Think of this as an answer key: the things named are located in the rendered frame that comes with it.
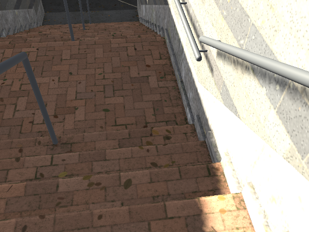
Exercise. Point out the stairs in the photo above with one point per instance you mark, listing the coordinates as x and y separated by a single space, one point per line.
94 31
158 179

